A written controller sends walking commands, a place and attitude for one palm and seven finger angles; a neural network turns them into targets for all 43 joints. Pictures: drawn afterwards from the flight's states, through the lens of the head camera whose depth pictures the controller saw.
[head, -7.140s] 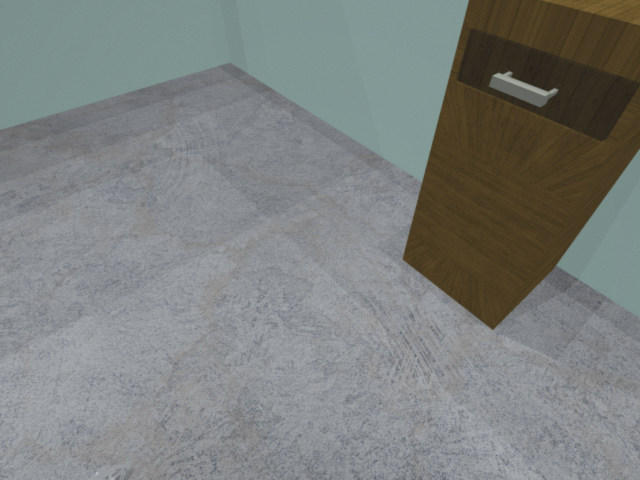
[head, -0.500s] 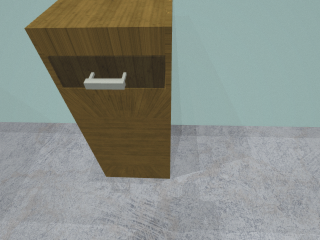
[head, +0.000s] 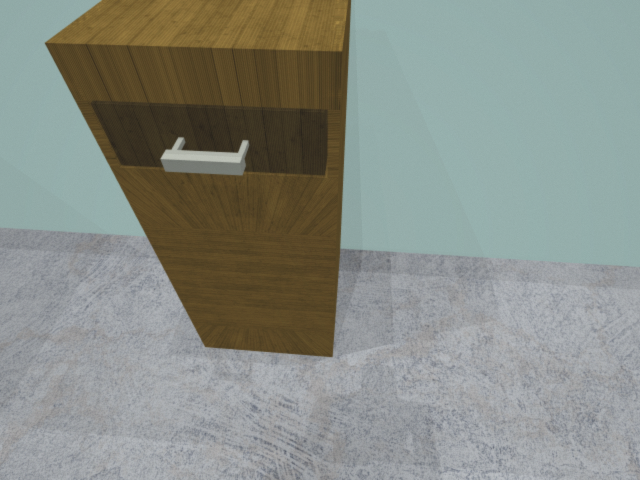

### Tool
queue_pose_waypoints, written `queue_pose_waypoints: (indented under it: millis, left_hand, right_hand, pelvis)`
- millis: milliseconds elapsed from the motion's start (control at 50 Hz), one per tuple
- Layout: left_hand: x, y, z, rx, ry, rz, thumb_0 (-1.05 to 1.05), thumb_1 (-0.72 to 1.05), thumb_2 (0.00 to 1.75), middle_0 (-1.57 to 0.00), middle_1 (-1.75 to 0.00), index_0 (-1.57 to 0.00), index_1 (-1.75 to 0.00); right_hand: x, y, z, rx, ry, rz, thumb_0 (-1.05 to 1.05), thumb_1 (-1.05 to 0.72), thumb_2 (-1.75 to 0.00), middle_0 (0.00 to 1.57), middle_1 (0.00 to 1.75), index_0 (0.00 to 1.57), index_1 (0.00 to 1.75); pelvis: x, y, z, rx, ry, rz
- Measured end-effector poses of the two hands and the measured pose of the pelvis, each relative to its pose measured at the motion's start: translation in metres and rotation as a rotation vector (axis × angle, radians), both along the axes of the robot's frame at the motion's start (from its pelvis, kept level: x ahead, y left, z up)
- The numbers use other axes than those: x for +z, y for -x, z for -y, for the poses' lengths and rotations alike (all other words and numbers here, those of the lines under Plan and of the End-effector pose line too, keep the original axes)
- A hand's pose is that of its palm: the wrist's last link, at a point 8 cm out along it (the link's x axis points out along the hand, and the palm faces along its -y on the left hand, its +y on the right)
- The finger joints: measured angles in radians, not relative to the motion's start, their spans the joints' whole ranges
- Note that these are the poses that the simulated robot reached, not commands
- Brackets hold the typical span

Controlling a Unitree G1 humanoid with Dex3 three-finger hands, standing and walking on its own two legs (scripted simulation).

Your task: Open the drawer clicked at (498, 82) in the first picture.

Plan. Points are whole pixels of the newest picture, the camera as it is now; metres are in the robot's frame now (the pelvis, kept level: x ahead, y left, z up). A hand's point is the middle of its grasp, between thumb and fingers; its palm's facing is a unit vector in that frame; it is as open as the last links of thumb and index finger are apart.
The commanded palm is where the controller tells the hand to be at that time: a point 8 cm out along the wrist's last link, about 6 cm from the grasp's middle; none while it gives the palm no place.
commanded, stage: shuffle to correct the standing spot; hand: left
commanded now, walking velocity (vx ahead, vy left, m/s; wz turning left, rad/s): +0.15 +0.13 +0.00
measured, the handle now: (208, 153) +0.58 +0.24 +0.08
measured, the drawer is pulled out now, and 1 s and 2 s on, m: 0.00 0.00 0.00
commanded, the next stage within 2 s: come to a stop and stand still in 0.06 s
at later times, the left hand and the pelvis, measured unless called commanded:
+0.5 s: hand out of the picture +0.11 +0.19 -0.16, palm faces +0.04 -0.96 -0.27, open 7.2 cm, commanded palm none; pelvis +0.06 +0.00 +0.01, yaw +0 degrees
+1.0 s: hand out of the picture +0.06 +0.25 -0.16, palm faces +0.00 -0.97 -0.23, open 7.4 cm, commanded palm none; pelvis +0.03 +0.07 +0.00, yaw -2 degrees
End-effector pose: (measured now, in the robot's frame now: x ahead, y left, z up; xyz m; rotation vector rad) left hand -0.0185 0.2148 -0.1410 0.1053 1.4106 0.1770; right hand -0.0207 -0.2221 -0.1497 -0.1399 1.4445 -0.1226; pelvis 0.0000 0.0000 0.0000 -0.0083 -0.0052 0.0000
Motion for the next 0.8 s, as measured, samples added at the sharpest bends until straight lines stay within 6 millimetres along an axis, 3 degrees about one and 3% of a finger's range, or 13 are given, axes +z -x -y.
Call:
queue_pose_waypoints:
  millis: [140, 200, 300, 400, 480, 600, 680, 800]
  left_hand:
    - [-0.009, -0.006, -0.014, 0.008, 0.019, -0.058, 0.00, 0.90, 0.90, -0.20, -0.30, -0.20, -0.30]
    - [-0.004, -0.029, -0.019, -0.022, 0.003, -0.050, 0.00, 0.91, 0.90, -0.20, -0.30, -0.20, -0.30]
    - [0.002, -0.086, -0.025, -0.047, -0.066, 0.052, 0.01, 0.92, 0.90, -0.20, -0.30, -0.20, -0.30]
    - [0.014, -0.117, -0.021, -0.049, -0.107, 0.138, 0.01, 0.92, 0.90, -0.20, -0.30, -0.20, -0.30]
    - [0.018, -0.118, -0.018, -0.047, -0.103, 0.130, 0.00, 0.93, 0.90, -0.20, -0.30, -0.20, -0.30]
    - [0.009, -0.104, -0.027, -0.038, -0.068, 0.100, 0.00, 0.93, 0.90, -0.21, -0.30, -0.20, -0.30]
    - [-0.007, -0.092, -0.035, -0.033, -0.046, 0.085, 0.00, 0.92, 0.90, -0.21, -0.30, -0.20, -0.30]
    - [-0.006, -0.085, -0.054, -0.060, -0.034, 0.111, 0.00, 0.91, 0.90, -0.21, -0.30, -0.20, -0.30]
  right_hand:
    - [0.007, -0.009, -0.012, -0.016, 0.028, 0.006, 0.01, -0.91, -0.90, 0.20, 0.30, 0.20, 0.30]
    - [0.006, -0.003, -0.020, -0.042, 0.013, -0.015, 0.01, -0.91, -0.90, 0.20, 0.30, 0.20, 0.30]
    - [-0.007, 0.003, -0.028, -0.064, -0.044, -0.102, 0.01, -0.91, -0.90, 0.20, 0.30, 0.20, 0.30]
    - [-0.012, -0.026, -0.024, -0.076, -0.062, -0.102, 0.01, -0.91, -0.90, 0.20, 0.30, 0.20, 0.30]
    - [-0.004, -0.071, -0.017, -0.059, -0.045, -0.005, 0.01, -0.92, -0.90, 0.20, 0.30, 0.20, 0.30]
    - [0.008, -0.114, 0.003, -0.028, 0.039, 0.125, 0.03, -0.95, -0.90, 0.20, 0.30, 0.20, 0.30]
    - [0.011, -0.126, 0.001, -0.016, 0.075, 0.200, 0.02, -0.94, -0.90, 0.20, 0.30, 0.20, 0.30]
    - [0.019, -0.131, -0.025, -0.010, 0.067, 0.297, 0.01, -0.92, -0.90, 0.20, 0.30, 0.20, 0.30]
  pelvis:
    - [-0.003, -0.021, -0.013, -0.014, -0.015, -0.016]
    - [-0.002, -0.031, -0.014, -0.021, -0.018, -0.021]
    - [-0.007, -0.049, -0.005, -0.018, -0.047, -0.017]
    - [-0.003, -0.059, 0.000, 0.006, -0.050, -0.010]
    - [0.005, -0.057, 0.002, 0.000, -0.059, -0.009]
    - [0.004, -0.052, -0.009, -0.008, -0.044, 0.002]
    - [-0.005, -0.050, -0.021, -0.012, -0.008, 0.023]
    - [-0.005, -0.044, -0.043, -0.023, -0.001, 0.042]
